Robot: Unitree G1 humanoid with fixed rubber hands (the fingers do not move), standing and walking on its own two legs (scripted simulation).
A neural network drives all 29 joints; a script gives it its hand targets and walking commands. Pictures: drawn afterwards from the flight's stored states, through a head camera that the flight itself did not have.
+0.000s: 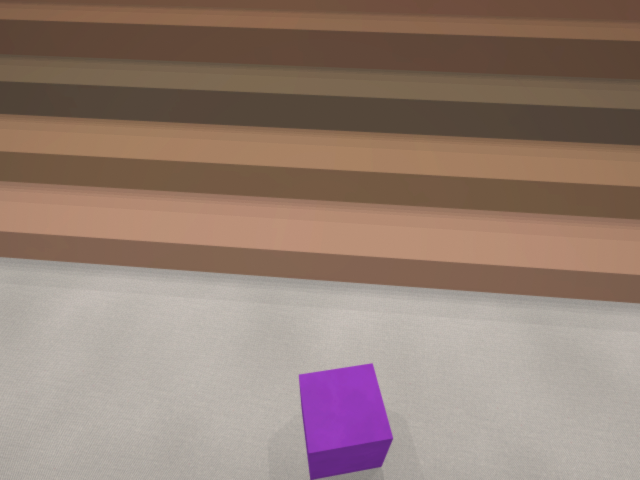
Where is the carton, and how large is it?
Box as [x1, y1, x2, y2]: [299, 363, 392, 479]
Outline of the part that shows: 372,363 299,374 301,406 310,479 381,466 392,439 392,436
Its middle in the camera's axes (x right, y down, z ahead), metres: +0.05 +0.51 +1.09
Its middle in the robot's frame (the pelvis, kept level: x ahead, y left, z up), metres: +0.44 -0.04 -0.66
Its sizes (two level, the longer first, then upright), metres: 0.210 0.200 0.250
